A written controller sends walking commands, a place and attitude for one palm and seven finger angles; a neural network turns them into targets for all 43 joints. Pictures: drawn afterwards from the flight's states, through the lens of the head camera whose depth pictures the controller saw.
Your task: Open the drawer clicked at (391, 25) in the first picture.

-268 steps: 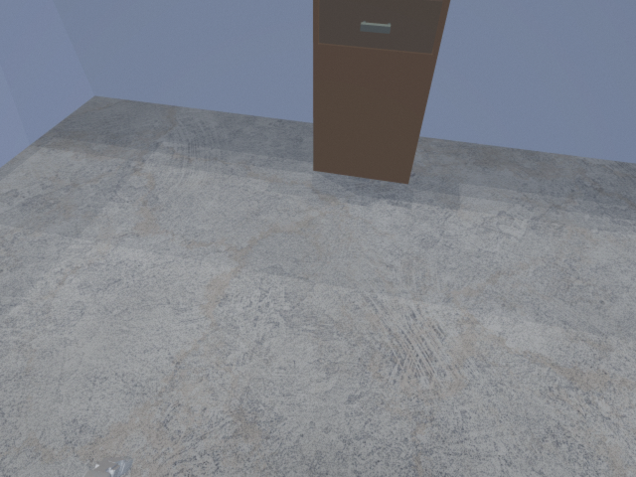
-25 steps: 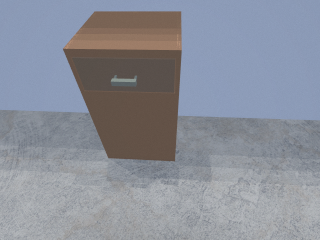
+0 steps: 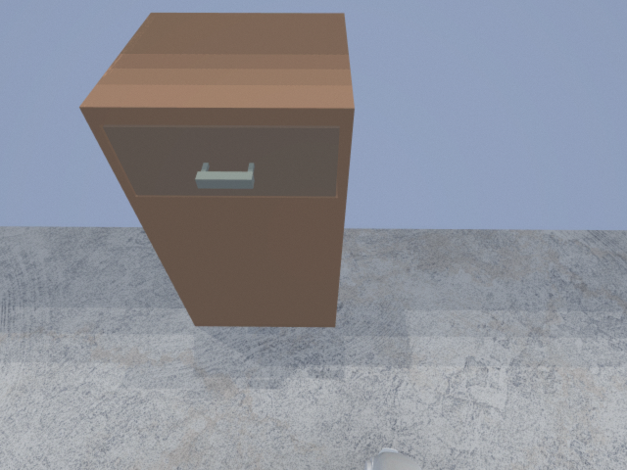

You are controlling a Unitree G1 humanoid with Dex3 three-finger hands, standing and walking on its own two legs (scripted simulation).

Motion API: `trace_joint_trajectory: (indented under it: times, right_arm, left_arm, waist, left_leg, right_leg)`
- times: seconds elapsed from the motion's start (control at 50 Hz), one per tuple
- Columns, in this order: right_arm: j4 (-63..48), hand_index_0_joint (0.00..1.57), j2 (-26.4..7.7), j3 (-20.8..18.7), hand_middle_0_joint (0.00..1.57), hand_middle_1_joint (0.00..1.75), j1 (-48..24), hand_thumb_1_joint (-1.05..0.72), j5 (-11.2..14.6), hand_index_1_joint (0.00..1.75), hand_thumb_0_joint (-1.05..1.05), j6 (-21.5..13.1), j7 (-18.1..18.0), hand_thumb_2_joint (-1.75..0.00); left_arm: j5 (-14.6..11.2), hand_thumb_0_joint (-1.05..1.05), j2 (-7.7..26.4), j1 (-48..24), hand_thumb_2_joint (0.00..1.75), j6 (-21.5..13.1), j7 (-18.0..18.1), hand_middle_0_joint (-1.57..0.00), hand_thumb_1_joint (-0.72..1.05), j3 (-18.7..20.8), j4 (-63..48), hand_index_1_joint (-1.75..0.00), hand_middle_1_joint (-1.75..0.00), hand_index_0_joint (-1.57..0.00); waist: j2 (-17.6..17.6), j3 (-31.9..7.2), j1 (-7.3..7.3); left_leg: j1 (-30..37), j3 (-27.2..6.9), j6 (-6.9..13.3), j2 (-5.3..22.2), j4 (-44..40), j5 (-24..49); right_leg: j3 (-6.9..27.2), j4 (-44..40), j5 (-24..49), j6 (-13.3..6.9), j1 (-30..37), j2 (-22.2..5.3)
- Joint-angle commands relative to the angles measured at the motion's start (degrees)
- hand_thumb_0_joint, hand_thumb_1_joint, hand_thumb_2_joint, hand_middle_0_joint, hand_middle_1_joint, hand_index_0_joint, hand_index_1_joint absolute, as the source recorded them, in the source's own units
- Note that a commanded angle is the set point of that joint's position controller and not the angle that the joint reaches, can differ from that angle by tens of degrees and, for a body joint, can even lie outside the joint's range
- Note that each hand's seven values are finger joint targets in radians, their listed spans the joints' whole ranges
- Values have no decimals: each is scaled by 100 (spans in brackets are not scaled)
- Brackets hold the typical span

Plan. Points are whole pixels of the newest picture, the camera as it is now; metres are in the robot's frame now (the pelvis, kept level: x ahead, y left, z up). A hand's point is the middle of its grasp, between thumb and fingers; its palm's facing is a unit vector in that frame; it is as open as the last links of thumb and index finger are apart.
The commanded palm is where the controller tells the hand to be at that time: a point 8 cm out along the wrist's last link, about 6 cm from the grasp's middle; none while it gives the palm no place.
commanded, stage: take the last steps up to it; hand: left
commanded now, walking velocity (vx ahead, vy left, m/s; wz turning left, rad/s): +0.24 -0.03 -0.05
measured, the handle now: (227, 173) +0.65 +0.20 -0.03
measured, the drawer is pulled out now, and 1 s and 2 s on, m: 0.00 0.00 0.00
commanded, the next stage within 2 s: come to a stop and stand still in 0.24 s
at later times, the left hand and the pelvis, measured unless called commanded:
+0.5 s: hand (226, 468) +0.16 +0.14 -0.18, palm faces +0.06 -0.98 -0.17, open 7.3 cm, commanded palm none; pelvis +0.16 -0.02 +0.00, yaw -1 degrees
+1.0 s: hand (236, 439) +0.19 +0.13 -0.16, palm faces -0.02 -0.94 -0.33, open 7.4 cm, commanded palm none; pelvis +0.12 -0.08 -0.01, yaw -3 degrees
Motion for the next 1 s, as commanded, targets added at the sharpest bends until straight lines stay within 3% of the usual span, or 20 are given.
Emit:
trace_joint_trajectory:
  times: [0.0,0.04,0.06,0.08,0.1,0.16,0.22,0.36,0.42,0.48,0.56,0.62,0.74,0.84,0.86,0.88,0.9,0.92,0.94,0.98]
  right_arm:
    - [-165,20,-931,-186,20,30,157,-90,-4,30,0,-94,-60,-90]
    - [-152,20,-898,-168,20,30,87,-90,58,30,0,-102,-32,-90]
    - [-237,20,-667,-141,20,30,193,-90,123,30,0,-126,19,-90]
    - [-396,20,-501,-97,20,30,323,-90,159,30,0,-116,24,-90]
    - [-415,20,-651,-132,20,30,107,-90,163,30,0,-63,3,-90]
    - [-430,20,-454,-138,20,30,-376,-90,77,30,0,52,60,-90]
    - [-308,20,-277,-115,20,30,-20,-90,41,30,0,185,85,-90]
    - [-559,20,-290,-16,20,30,-739,-90,88,30,0,166,78,-90]
    - [-505,20,-328,48,20,30,-764,-90,126,30,0,144,7,-90]
    - [-513,20,-878,-20,20,30,-709,-90,138,30,0,82,-72,-90]
    - [-608,20,-1094,-106,20,30,-1011,-90,142,30,0,248,-177,-90]
    - [-667,20,-1287,-227,20,30,-892,-90,101,30,0,313,-271,-90]
    - [-967,20,-1427,-377,20,30,-1452,-90,34,30,0,381,-252,-90]
    - [-1043,20,-1384,-394,20,30,-1803,-90,53,30,0,447,-88,-90]
    - [-1045,20,-1126,-365,20,30,-1652,-90,103,30,0,474,-53,-90]
    - [-1145,20,-676,-276,20,30,-1499,-90,123,30,0,498,-12,-90]
    - [-1251,20,-782,-269,20,30,-1805,-90,115,30,0,567,2,-90]
    - [-1252,20,-747,-284,20,30,-1802,-90,101,30,0,610,21,-90]
    - [-1136,20,-700,-266,20,30,-1672,-90,79,30,0,626,12,-90]
    - [-912,20,-840,-272,20,30,-1365,-90,86,30,0,577,28,-90]
  left_arm:
    - [-32,0,193,-231,90,-197,2,-20,90,26,-403,-30,-30,-20]
    - [3,0,503,991,90,-306,42,-20,90,113,-20,-30,-30,-20]
    - [54,0,988,1727,90,-396,107,-20,90,238,199,-30,-30,-20]
    - [-35,0,1475,2109,90,-395,139,-20,90,308,274,-30,-30,-20]
    - [-94,0,1396,1802,90,-373,174,-20,90,296,204,-30,-30,-20]
    - [-84,0,703,455,90,-345,220,-20,90,89,-150,-30,-30,-20]
    - [-39,0,434,324,90,-417,229,-20,90,-20,-133,-30,-30,-20]
    - [-15,0,513,511,90,-389,222,-20,90,-48,-43,-30,-30,-20]
    - [-58,0,546,506,90,-281,280,-20,90,-88,62,-30,-30,-20]
    - [-130,0,333,788,90,-149,355,-20,90,-148,58,-30,-30,-20]
    - [-103,0,400,831,90,57,354,-20,90,-118,51,-30,-30,-20]
    - [-68,0,522,682,90,169,331,-20,90,-21,-131,-30,-30,-20]
    - [-72,0,390,526,90,232,280,-20,90,93,-402,-30,-30,-20]
    - [-49,0,467,1000,90,171,247,-20,90,97,-316,-30,-30,-20]
    - [23,0,755,982,90,134,259,-20,90,114,-344,-30,-30,-20]
    - [86,0,1250,648,90,80,287,-20,90,154,-441,-30,-30,-20]
    - [41,0,1353,503,90,91,293,-20,90,129,-565,-30,-30,-20]
    - [58,0,1232,182,90,116,304,-20,90,88,-650,-30,-30,-20]
    - [59,0,1197,-89,90,89,321,-20,90,123,-673,-30,-30,-20]
    - [11,0,943,-286,90,55,300,-20,90,27,-671,-30,-30,-20]
  waist:
    - [641,515,53]
    - [113,-146,626]
    - [-892,-805,869]
    - [-1766,-1240,778]
    - [-1179,-1081,752]
    - [-299,76,251]
    - [-360,46,-68]
    - [-387,-160,113]
    - [-405,-414,106]
    - [400,-642,174]
    - [1232,-165,164]
    - [1217,-421,26]
    - [709,-1100,87]
    - [882,-894,382]
    - [-50,-716,352]
    - [-1668,-367,207]
    - [-1632,-313,405]
    - [-932,-68,223]
    - [-1388,5,115]
    - [-1166,160,-1]
  left_leg:
    - [-712,-697,801,1641,-63,2319]
    - [-1169,-292,475,1212,1516,2727]
    - [-2246,116,212,664,3134,1463]
    - [-3073,-50,52,58,4786,-1466]
    - [-3197,-654,133,296,5448,-1477]
    - [-3134,-825,121,777,5398,-259]
    - [-2649,-630,-22,745,4595,98]
    - [-2503,-463,-198,575,2445,135]
    - [-1627,-449,-221,401,1260,888]
    - [-614,-1011,139,1239,817,4510]
    - [-950,-1424,699,1753,322,5040]
    - [-581,-1619,1176,2181,367,6017]
    - [-322,-1283,1097,2041,665,4838]
    - [-1714,-967,521,1491,976,2092]
    - [-2135,-681,189,924,1534,804]
    - [-2856,-237,-154,182,2441,-883]
    - [-2531,-757,-88,162,3332,-1486]
    - [-2378,-979,-52,189,3741,-1271]
    - [-2587,-1027,-3,202,3962,-1089]
    - [-2570,-935,-45,234,4257,-601]
  right_leg:
    - [-220,-863,110,-165,555,252]
    - [-187,-1507,570,-276,2346,390]
    - [1216,-1749,852,-677,3657,-714]
    - [2983,-2567,1534,-1232,4050,-1916]
    - [2951,-2803,997,-1426,3619,-1904]
    - [1750,-3267,-53,-1066,1589,-1330]
    - [804,-3390,752,-909,1123,-917]
    - [648,-3092,2198,-1087,1888,-832]
    - [408,-2395,3119,-834,2038,-590]
    - [199,-1806,1601,-208,1593,-53]
    - [45,-971,-590,-24,1401,299]
    - [449,748,-1897,-44,708,414]
    - [674,1056,-1528,65,437,448]
    - [260,-1512,125,15,2074,437]
    - [659,-2358,578,-27,2204,96]
    - [2045,-2832,1058,-431,1942,-1069]
    - [2270,-3028,1044,-941,1065,-1503]
    - [1889,-3070,520,-1100,613,-1347]
    - [1793,-2996,459,-1013,691,-1045]
    - [1287,-2831,820,-916,794,-731]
